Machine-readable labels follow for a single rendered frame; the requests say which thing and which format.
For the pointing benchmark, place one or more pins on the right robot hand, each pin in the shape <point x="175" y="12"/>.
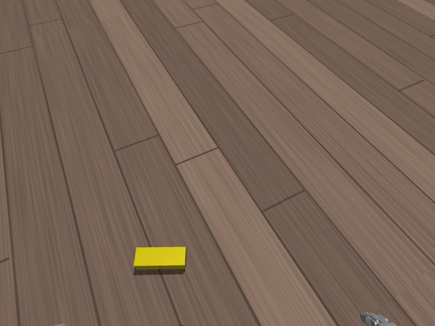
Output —
<point x="374" y="319"/>

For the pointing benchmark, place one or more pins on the carton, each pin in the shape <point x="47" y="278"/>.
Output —
<point x="158" y="258"/>

